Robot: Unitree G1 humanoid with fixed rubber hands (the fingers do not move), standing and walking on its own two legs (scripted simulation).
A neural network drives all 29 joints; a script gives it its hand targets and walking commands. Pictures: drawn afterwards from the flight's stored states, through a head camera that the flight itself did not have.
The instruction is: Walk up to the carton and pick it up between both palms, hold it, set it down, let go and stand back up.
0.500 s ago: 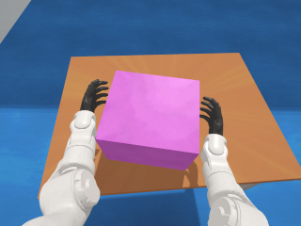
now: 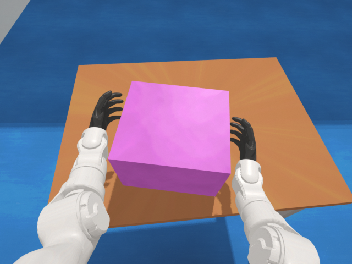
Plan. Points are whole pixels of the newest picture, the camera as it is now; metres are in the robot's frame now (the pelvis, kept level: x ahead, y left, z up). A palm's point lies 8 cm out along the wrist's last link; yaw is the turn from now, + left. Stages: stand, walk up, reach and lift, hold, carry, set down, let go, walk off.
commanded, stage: set down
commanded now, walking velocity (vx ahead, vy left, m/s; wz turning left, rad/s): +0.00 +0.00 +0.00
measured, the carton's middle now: (174, 139) +0.44 -0.01 -0.04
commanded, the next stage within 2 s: none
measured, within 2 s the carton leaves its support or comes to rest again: neither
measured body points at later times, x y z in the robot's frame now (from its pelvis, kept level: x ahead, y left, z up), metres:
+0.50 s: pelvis -0.05 +0.01 -0.04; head +0.04 +0.05 +0.40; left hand +0.43 +0.19 +0.00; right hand +0.37 -0.22 +0.02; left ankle -0.01 +0.11 -0.74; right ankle -0.01 -0.13 -0.74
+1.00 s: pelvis -0.06 -0.01 -0.04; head -0.01 +0.02 +0.41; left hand +0.43 +0.20 +0.09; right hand +0.37 -0.25 +0.09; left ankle -0.01 +0.11 -0.74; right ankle -0.01 -0.13 -0.74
